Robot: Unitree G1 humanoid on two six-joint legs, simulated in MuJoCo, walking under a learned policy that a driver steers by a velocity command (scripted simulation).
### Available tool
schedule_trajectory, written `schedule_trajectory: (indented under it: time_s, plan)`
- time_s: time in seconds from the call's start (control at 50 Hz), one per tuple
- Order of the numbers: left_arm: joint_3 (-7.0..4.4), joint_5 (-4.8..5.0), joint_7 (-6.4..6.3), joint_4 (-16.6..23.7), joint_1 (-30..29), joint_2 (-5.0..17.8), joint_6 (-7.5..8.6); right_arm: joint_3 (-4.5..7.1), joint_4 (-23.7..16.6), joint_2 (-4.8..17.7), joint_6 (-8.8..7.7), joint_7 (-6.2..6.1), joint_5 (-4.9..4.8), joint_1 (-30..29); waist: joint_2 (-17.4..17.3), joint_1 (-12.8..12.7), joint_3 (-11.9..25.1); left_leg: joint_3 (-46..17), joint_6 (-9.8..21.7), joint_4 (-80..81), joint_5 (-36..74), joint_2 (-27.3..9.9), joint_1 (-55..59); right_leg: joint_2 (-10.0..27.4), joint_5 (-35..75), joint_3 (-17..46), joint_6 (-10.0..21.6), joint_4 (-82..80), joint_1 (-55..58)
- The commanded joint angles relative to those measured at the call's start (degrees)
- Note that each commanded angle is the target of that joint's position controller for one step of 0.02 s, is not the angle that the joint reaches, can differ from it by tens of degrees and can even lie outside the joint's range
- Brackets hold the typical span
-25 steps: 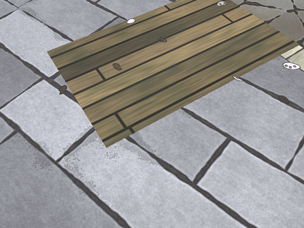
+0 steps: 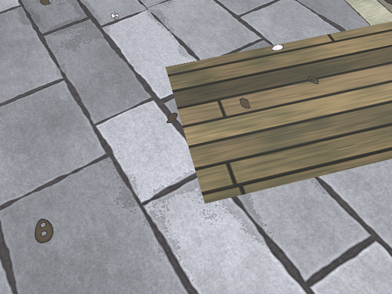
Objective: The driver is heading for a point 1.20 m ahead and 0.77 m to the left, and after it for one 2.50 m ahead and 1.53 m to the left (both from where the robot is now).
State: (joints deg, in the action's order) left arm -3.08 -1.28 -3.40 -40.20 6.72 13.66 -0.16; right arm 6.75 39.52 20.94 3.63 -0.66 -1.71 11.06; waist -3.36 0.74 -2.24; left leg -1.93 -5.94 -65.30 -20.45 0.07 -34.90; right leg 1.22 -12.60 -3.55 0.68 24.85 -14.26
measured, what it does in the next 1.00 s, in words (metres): steps on the spot, turning left: left foot, then right foot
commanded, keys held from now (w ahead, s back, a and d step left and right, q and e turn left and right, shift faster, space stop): q+shift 0.78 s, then shift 0.22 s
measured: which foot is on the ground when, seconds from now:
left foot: up 0.00-0.22, down 0.24-0.68, up 0.70-1.00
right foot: down 0.00-0.24, up 0.26-0.66, down 0.68-1.00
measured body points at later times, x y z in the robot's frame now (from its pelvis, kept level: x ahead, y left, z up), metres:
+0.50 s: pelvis +0.01 +0.05 +0.00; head +0.05 +0.10 +0.44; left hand +0.05 +0.39 -0.10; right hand +0.29 -0.14 -0.08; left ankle -0.01 +0.15 -0.74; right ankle +0.12 -0.08 -0.68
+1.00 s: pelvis +0.04 +0.05 +0.00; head +0.07 +0.08 +0.44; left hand -0.09 +0.33 -0.10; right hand +0.36 +0.01 -0.10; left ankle -0.08 +0.13 -0.71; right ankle +0.15 -0.03 -0.74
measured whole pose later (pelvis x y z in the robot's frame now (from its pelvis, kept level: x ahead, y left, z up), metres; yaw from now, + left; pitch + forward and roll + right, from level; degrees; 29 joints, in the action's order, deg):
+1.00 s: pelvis +0.04 +0.05 +0.00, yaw +52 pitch +2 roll +0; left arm -4.2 0.0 -1.5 -39.3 8.8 15.5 -1.1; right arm 4.2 34.7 17.6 3.5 -0.2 -0.9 8.8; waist -1.2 -1.6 -3.4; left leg -2.0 -4.4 -47.5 -24.5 -1.4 -24.0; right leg 3.2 -12.2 -3.8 -0.5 26.2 -15.8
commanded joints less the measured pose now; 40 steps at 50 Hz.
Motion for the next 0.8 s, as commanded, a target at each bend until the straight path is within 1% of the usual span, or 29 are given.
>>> schedule_trajectory:
  time_s: [0.02, 0.06, 0.1, 0.12, 0.16, 0.2, 0.22, 0.24, 0.26, 0.28, 0.3, 0.32, 0.34, 0.36, 0.38, 0.42, 0.46, 0.5, 0.54, 0.6, 0.64, 0.66, 0.68, 0.7, 0.72, 0.74, 0.76, 0.78, 0.8]
  plan:
    - [-2.43, -0.18, -0.85, 3.7, -0.1, 9.1, 0.14, -0.6, -6.9, 0.4, -0.3, 0.9, -0.16, -4.0, 10.9, -2.3, 5.4, 1.5, -1.8, 3.2, 2.2, -3.5, -7.0, 14.5, 23.6, 7.1, 11.6, -6.0, 12.7]
    - [-3.2, -0.02, -0.62, 3.8, 0.2, 10.8, -0.01, -1.01, -8.3, -0.2, -0.33, 1.6, 0.09, -5.0, 11.1, -2.7, 6.4, 2.5, -1.2, 8.3, 1.9, -4.5, -3.5, 15.8, 24.2, 4.8, 11.8, -5.5, 12.8]
    - [-3.98, 0.3, -0.01, 4.1, -0.2, 12.4, 0.03, -1.02, -9.2, -0.1, -0.13, 2.17, 0.22, -5.5, 11.5, -2.6, 6.7, 4.3, 0.1, 13.1, 1.8, -4.7, 1.2, 17.0, 24.8, 2.2, 11.4, -5.2, 11.1]
    - [-4.31, 0.62, 0.44, 4.1, -0.5, 12.9, 0.15, -0.81, -9.3, 0.3, 0.17, 2.34, 0.21, -5.4, 11.8, -2.4, 6.6, 5.4, 0.8, 15.4, 1.6, -4.4, 3.6, 17.3, 25.0, 0.9, 11.0, -4.9, 10.2]
    - [-4.87, 1.73, 1.52, 3.9, -0.4, 13.3, 0.65, -0.22, -9.8, 1.1, 1.09, 2.63, 0.09, -5.5, 12.6, -2.1, 6.5, 6.8, 2.5, 20.3, 1.1, -3.9, 7.1, 18.3, 24.6, -0.8, 9.7, -3.3, 10.1]
    - [-5.27, 2.71, 2.34, 3.6, -0.5, 13.3, 1.1, 0.42, -10.0, 1.5, 1.91, 3.05, -0.11, -5.2, 13.0, -1.2, 6.7, 7.8, 4.6, 27.0, 1.9, -3.2, 11.1, 19.2, 23.9, -2.3, 7.4, 0.0, 10.6]
    - [-5.33, 3.27, 2.56, 3.3, -0.8, 12.8, 1.09, 0.9, -9.4, 1.7, 2.03, 3.04, -0.2, -3.1, 12.2, 0.4, 7.1, 8.6, 6.2, 33.1, 5.7, -2.0, 15.9, 18.6, 22.7, -4.4, 5.2, 3.9, 9.0]
    - [-5.08, 3.33, 2.97, 1.9, 1.9, 11.0, 1.17, 1.94, -7.9, 3.4, 1.86, 2.33, 0.04, 0.9, 8.2, 1.8, 8.5, 7.0, 8.6, 39.1, 13.0, -0.4, 24.5, 15.8, 19.6, -7.5, 1.9, 11.4, 4.6]
    - [-4.67, 1.81, 3.16, 2.8, 2.5, 9.2, 1.37, 4.2, -7.5, 10.4, 1.35, 1.1, 0.17, 6.0, -4.6, 3.3, 9.2, -7.5, 13.5, 41.8, 38.6, -8.6, 38.2, 10.0, 1.3, -10.6, -3.3, 27.6, -11.4]
    - [-3.17, -0.32, 2.77, 8.4, -1.7, 6.0, 1.9, 4.94, -8.8, 17.0, 0.22, 1.15, 2.46, 4.7, -18.7, 1.6, 13.6, -31.8, 26.9, 41.9, 47.2, -21.7, 43.6, 1.0, -27.8, -3.8, -6.9, 41.4, -29.5]
    - [-4.0, -0.44, 2.21, 7.9, -6.5, 9.3, 1.73, 3.88, -9.3, 12.2, -1.61, 1.91, 2.95, 4.7, -7.6, 5.6, 16.2, -28.4, 27.8, 43.8, 41.4, -21.4, 41.8, 1.4, -26.7, 5.7, -6.3, 48.1, -30.9]
    - [-4.03, 0.81, 1.8, 8.2, -7.5, 9.5, 1.69, 3.01, -8.4, 10.7, -2.69, 1.63, 2.52, 2.9, -5.9, 3.8, 13.0, -23.5, 24.9, 44.5, 35.7, -18.3, 37.9, 1.5, -21.5, 7.3, -4.6, 47.9, -30.9]
    - [-4.17, 0.84, 1.07, 6.9, -5.8, 9.2, 1.66, 2.64, -8.5, 9.2, -2.93, 0.87, 1.17, -0.4, -2.3, 1.4, 9.8, -19.7, 21.4, 44.5, 30.3, -14.5, 34.3, 2.3, -16.0, 8.1, -4.1, 44.7, -30.6]
    - [-4.55, 0.25, 0.41, 6.6, -4.4, 10.4, 1.51, 1.96, -9.1, 7.4, -2.47, 0.19, 0.12, -3.9, -2.3, -0.4, 8.3, -18.1, 19.5, 44.6, 28.5, -13.0, 30.8, 2.3, -12.0, 8.5, -4.1, 41.7, -29.4]
    - [-4.69, -0.01, 0.42, 6.0, -3.2, 10.3, 1.48, 1.56, -9.9, 6.9, -2.13, -0.36, 0.36, -5.8, -3.1, -1.6, 8.4, -16.9, 18.9, 44.6, 29.4, -11.4, 26.8, 1.3, -9.2, 8.1, -4.2, 41.1, -25.7]
    - [-4.29, 0.22, 0.76, 5.2, -1.2, 8.9, 1.69, 1.53, -10.0, 6.9, -1.81, -0.98, 0.95, -6.0, -3.1, -2.2, 9.9, -16.7, 18.5, 44.0, 29.1, -9.6, 25.0, -1.1, -6.0, 8.2, -4.8, 37.1, -22.6]
    - [-3.59, 0.65, 0.97, 5.1, -2.1, 7.5, 1.84, 1.76, -9.7, 7.4, -1.76, -1.4, 0.61, -5.0, -3.2, -1.5, 10.0, -18.4, 17.9, 43.3, 25.9, -8.4, 24.7, -2.9, -4.5, 8.9, -5.3, 29.8, -21.1]
    - [-3.14, 0.83, 1.36, 5.3, -3.1, 7.0, 1.91, 2.03, -9.8, 8.0, -1.52, -1.66, 0.35, -5.2, -4.4, -1.1, 9.8, -20.9, 17.3, 42.7, 20.9, -7.6, 23.6, -4.3, -3.6, 9.8, -5.4, 23.9, -18.8]
    - [-3.13, 1.07, 1.85, 5.4, -3.7, 7.5, 2.04, 2.15, -10.1, 8.4, -1.26, -1.56, 0.41, -5.4, -5.8, -0.6, 9.4, -24.2, 17.0, 42.4, 17.8, -7.2, 22.2, -5.3, -3.6, 10.6, -5.2, 19.5, -16.2]
    - [-3.44, 1.47, 2.47, 5.4, -3.3, 8.6, 2.56, 2.09, -10.3, 8.2, -1.0, -1.19, 0.24, -5.6, -7.8, -0.1, 9.0, -29.0, 16.4, 41.1, 18.1, -6.5, 22.2, -6.1, -4.7, 11.7, -4.4, 13.2, -12.4]
    - [-3.89, 1.72, 2.81, 5.0, -1.3, 9.4, 3.01, 1.94, -10.7, 7.8, -0.84, -1.07, -0.09, -6.8, -8.5, -1.1, 9.0, -31.3, 15.4, 39.4, 18.8, -5.2, 21.6, -5.8, -3.1, 11.8, -3.5, 5.7, -7.0]
    - [-4.23, 1.76, 2.88, 4.2, 0.7, 9.8, 3.2, 1.67, -11.0, 7.2, -0.67, -1.07, -0.46, -7.8, -7.9, -2.5, 9.0, -30.8, 14.0, 37.6, 16.8, -3.3, 19.7, -4.8, 2.3, 10.9, -2.8, -1.3, -1.7]
    - [-4.93, 1.25, 2.63, 4.0, 2.0, 12.1, 3.06, 0.87, -11.1, 4.7, -0.59, -1.03, -0.42, -5.9, -3.2, -1.8, 10.8, -27.9, 11.5, 31.8, 5.5, -0.3, 15.0, 2.5, 5.9, 15.3, -0.3, -4.8, 6.4]
    - [-5.54, -0.08, 2.15, 4.7, -0.4, 16.4, 2.22, 0.01, -11.7, 1.7, -0.72, -0.82, -0.35, -1.8, 14.9, 2.6, 10.3, -15.6, 7.9, 20.0, -13.8, 8.7, 3.7, 14.9, 14.7, 29.6, 7.6, -6.9, 11.9]
    - [-5.16, -1.63, 2.21, 5.4, -0.4, 13.8, 2.27, 1.38, -11.0, 6.6, -1.37, -0.56, 0.24, -0.7, 18.4, 2.0, 9.3, -11.1, 4.9, 5.5, -15.9, 6.5, -0.6, 21.7, 15.0, 37.3, 14.1, -8.6, 8.9]
    - [-4.17, -1.21, 1.8, 6.8, -2.8, 10.6, 2.23, 2.46, -9.8, 10.0, -1.38, -0.29, 0.14, -0.2, 14.3, 2.1, 7.8, -9.1, 3.5, -1.1, -11.7, 3.3, -1.3, 20.3, 12.1, 31.6, 14.2, -8.2, 6.7]
    - [-3.61, -0.44, 1.22, 7.3, -4.8, 8.6, 1.78, 2.7, -8.7, 10.0, -0.93, -0.31, -0.01, -0.1, 11.3, 2.1, 5.9, -7.6, 2.6, -3.7, -7.5, 1.9, -1.2, 16.0, 7.4, 24.8, 11.8, -7.8, 4.6]
    - [-3.3, 0.34, 0.59, 7.6, -5.7, 8.0, 1.31, 2.39, -8.1, 8.6, -0.41, -0.42, 0.18, 0.3, 10.1, 1.9, 5.0, -6.2, 1.7, -6.9, -4.2, 1.2, -2.2, 13.5, 5.5, 20.4, 10.2, -7.4, 4.4]
    - [-2.99, 0.64, 0.18, 7.3, -5.0, 8.0, 0.99, 1.6, -8.2, 6.4, -0.17, -0.21, 0.18, 0.0, 9.7, 1.0, 4.0, -4.5, 1.1, -8.1, -2.8, 0.5, -2.7, 12.5, 7.9, 17.7, 10.3, -7.5, 3.9]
